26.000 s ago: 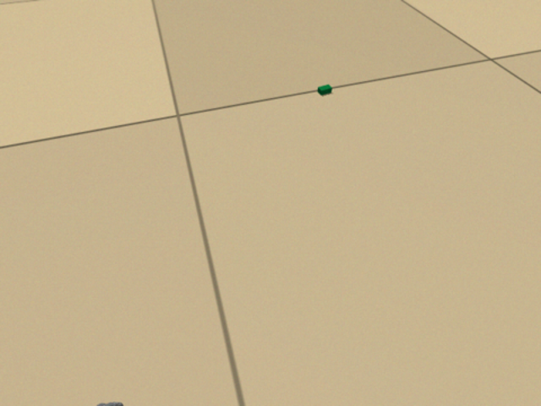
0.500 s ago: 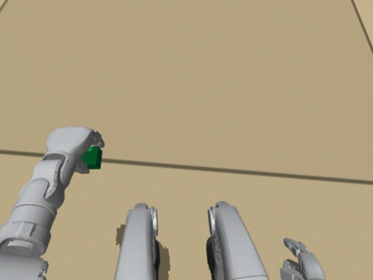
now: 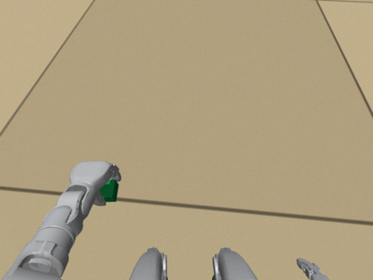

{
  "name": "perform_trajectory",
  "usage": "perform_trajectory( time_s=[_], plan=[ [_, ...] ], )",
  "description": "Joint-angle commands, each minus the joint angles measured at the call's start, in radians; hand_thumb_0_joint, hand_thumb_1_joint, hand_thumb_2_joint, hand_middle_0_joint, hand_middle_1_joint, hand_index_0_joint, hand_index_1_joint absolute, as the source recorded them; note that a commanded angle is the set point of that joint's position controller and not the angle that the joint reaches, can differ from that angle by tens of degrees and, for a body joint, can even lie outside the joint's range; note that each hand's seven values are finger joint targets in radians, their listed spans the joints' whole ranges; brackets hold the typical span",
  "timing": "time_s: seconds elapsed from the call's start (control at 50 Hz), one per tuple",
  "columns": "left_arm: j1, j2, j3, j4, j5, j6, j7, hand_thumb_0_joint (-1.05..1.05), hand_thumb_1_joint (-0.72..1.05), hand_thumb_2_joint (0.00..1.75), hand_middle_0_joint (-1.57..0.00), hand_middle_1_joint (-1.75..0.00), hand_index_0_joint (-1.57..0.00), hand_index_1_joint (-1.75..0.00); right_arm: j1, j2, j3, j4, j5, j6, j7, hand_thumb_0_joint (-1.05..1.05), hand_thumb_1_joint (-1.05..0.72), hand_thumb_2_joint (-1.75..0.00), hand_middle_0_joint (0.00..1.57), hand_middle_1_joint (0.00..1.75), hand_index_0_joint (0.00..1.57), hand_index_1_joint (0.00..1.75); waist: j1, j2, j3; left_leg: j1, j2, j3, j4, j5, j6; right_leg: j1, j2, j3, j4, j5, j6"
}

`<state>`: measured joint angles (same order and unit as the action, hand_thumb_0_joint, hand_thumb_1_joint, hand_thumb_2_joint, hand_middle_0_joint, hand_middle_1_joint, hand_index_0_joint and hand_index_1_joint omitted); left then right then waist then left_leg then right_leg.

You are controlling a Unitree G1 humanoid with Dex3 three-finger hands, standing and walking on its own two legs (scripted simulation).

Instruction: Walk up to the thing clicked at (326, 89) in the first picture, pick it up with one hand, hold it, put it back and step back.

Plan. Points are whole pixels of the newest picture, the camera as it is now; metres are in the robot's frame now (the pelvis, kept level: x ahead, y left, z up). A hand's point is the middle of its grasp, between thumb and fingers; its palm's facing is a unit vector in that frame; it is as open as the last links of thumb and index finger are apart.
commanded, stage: lift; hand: left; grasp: from above
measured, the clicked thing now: (100, 191) +0.35 +0.23 -0.10
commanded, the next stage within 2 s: hold in 0.24 s
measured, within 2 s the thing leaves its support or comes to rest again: neither
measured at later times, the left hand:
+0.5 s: hand (89, 171) +0.36 +0.23 +0.00, palm faces -0.45 -0.02 -0.89, open 7.6 cm
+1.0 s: hand (87, 166) +0.35 +0.22 +0.03, palm faces -0.44 -0.02 -0.90, open 7.7 cm
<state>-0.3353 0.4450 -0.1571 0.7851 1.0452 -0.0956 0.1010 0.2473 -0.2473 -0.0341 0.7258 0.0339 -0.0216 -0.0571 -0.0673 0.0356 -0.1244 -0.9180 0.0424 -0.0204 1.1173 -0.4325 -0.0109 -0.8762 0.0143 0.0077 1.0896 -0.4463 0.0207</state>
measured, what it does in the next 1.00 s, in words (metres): rises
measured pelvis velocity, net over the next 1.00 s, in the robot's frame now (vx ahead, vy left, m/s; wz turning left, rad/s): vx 0.05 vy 0.00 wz -0.01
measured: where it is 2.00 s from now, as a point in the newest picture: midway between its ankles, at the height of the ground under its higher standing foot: outside the picture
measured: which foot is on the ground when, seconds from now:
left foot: down 0.00-1.00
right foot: down 0.00-1.00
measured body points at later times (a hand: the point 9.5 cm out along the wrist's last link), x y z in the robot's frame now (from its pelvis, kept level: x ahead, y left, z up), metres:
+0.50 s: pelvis +0.04 +0.01 +0.05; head +0.08 +0.00 +0.50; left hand +0.38 +0.23 +0.05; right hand +0.14 -0.26 -0.07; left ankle +0.06 +0.12 -0.65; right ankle +0.05 -0.13 -0.65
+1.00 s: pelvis +0.05 +0.00 +0.07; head +0.06 -0.01 +0.52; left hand +0.37 +0.22 +0.08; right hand +0.17 -0.26 -0.05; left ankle +0.06 +0.12 -0.65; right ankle +0.05 -0.13 -0.65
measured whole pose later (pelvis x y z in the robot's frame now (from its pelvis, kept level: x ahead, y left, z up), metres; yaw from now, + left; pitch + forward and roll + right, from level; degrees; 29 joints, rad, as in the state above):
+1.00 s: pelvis +0.05 +0.00 +0.07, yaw -1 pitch +5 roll +0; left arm -0.24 0.43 -0.18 0.64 1.02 -0.08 -0.03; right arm 0.22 -0.25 -0.05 0.68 0.05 0.06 -0.06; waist -0.02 0.04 -0.06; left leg -0.44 0.03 0.02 0.68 -0.32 -0.01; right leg -0.42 -0.01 0.04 0.67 -0.33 0.02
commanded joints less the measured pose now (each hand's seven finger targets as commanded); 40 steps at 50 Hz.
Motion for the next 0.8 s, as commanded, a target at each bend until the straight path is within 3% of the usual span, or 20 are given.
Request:
perform_trajectory(
  time_s=[0.0, 0.1, 0.2, 0.26, 0.34, 0.38, 0.44, 0.54, 0.62, 0.78],
  plan=[
    [-0.326, 0.220, 0.096, -0.154, -0.018, 0.030, 0.058, 0.00, 0.83, 0.38, -1.15, -0.36, -1.18, -0.34, 0.009, -0.142, -0.050, -0.100, 0.005, -0.037, -0.002, 0.00, -0.91, -0.90, 0.20, 0.30, 0.20, 0.30, 0.010, 0.028, -0.272, 0.300, -0.050, 0.023, -0.252, 0.075, 0.020, 0.191, 0.029, 0.004, -0.285, 0.097, -0.025],
    [-0.265, 0.184, 0.074, -0.140, -0.037, 0.056, 0.034, 0.00, 0.84, 0.34, -1.16, -0.35, -1.19, -0.33, 0.005, -0.140, -0.055, -0.106, 0.008, -0.036, -0.001, 0.00, -0.90, -0.90, 0.20, 0.30, 0.20, 0.30, 0.014, 0.012, -0.249, 0.372, -0.048, 0.023, -0.322, 0.119, 0.015, 0.258, 0.030, 0.002, -0.336, 0.142, -0.025],
    [-0.269, 0.193, 0.069, -0.178, -0.043, 0.048, 0.000, 0.00, 0.79, 0.31, -1.12, -0.33, -1.15, -0.31, -0.002, -0.137, -0.053, -0.118, 0.011, -0.032, -0.007, 0.00, -0.91, -0.90, 0.20, 0.30, 0.20, 0.30, 0.024, 0.004, -0.238, 0.433, -0.049, 0.019, -0.375, 0.175, 0.017, 0.319, 0.029, 0.003, -0.379, 0.188, -0.027],
    [-0.291, 0.179, 0.064, -0.218, -0.049, 0.035, -0.011, 0.00, 0.80, 0.33, -1.11, -0.38, -1.15, -0.34, 0.001, -0.135, -0.055, -0.118, 0.009, -0.030, -0.008, 0.00, -0.91, -0.90, 0.20, 0.30, 0.20, 0.30, 0.012, 0.024, -0.251, 0.484, -0.046, 0.019, -0.396, 0.210, 0.013, 0.331, 0.031, 0.004, -0.392, 0.217, -0.028],
    [-0.293, 0.205, 0.087, -0.238, -0.033, 0.026, -0.005, 0.00, 0.77, 0.27, -1.08, -0.35, -1.13, -0.31, 0.003, -0.139, -0.059, -0.113, 0.008, -0.027, -0.009, 0.00, -0.90, -0.90, 0.20, 0.30, 0.20, 0.30, 0.026, 0.034, -0.259, 0.540, -0.045, 0.020, -0.423, 0.274, 0.007, 0.366, 0.030, 0.001, -0.410, 0.262, -0.032],
    [-0.302, 0.196, 0.072, -0.244, -0.024, 0.021, -0.010, 0.00, 0.75, 0.31, -1.09, -0.34, -1.12, -0.30, -0.001, -0.139, -0.058, -0.112, 0.009, -0.023, -0.008, 0.00, -0.90, -0.90, 0.20, 0.30, 0.20, 0.30, 0.024, 0.034, -0.249, 0.555, -0.047, 0.023, -0.431, 0.299, 0.008, 0.379, 0.029, 0.002, -0.422, 0.286, -0.030],
    [-0.287, 0.214, 0.084, -0.239, -0.015, 0.020, -0.017, 0.00, 0.80, 0.31, -1.12, -0.34, -1.16, -0.30, -0.006, -0.143, -0.060, -0.110, 0.010, -0.015, -0.007, 0.00, -0.90, -0.90, 0.20, 0.30, 0.20, 0.30, 0.033, 0.017, -0.251, 0.571, -0.049, 0.028, -0.439, 0.349, 0.011, 0.413, 0.027, 0.004, -0.436, 0.331, -0.029],
    [-0.234, 0.172, 0.061, -0.229, -0.032, 0.025, -0.046, 0.00, 0.82, 0.35, -1.14, -0.33, -1.17, -0.30, -0.016, -0.144, -0.064, -0.121, 0.013, -0.002, -0.003, 0.00, -0.90, -0.90, 0.20, 0.30, 0.20, 0.30, 0.036, 0.011, -0.212, 0.596, -0.047, 0.031, -0.468, 0.375, 0.010, 0.437, 0.031, -0.001, -0.461, 0.345, -0.029],
    [-0.225, 0.178, 0.055, -0.268, -0.045, 0.022, -0.078, 0.00, 0.83, 0.35, -1.14, -0.34, -1.17, -0.30, -0.028, -0.143, -0.060, -0.136, 0.015, 0.009, -0.004, 0.00, -0.90, -0.90, 0.20, 0.30, 0.20, 0.30, 0.038, -0.013, -0.213, 0.604, -0.048, 0.035, -0.474, 0.409, 0.016, 0.476, 0.030, 0.003, -0.474, 0.384, -0.025],
    [-0.225, 0.210, 0.089, -0.314, -0.033, 0.007, -0.090, 0.00, 0.80, 0.34, -1.13, -0.31, -1.16, -0.28, -0.054, -0.146, -0.058, -0.160, 0.017, 0.026, -0.007, 0.00, -0.90, -0.90, 0.20, 0.30, 0.20, 0.30, 0.052, 0.009, -0.222, 0.643, -0.050, 0.042, -0.488, 0.449, 0.019, 0.501, 0.027, 0.003, -0.483, 0.415, -0.025]
  ],
)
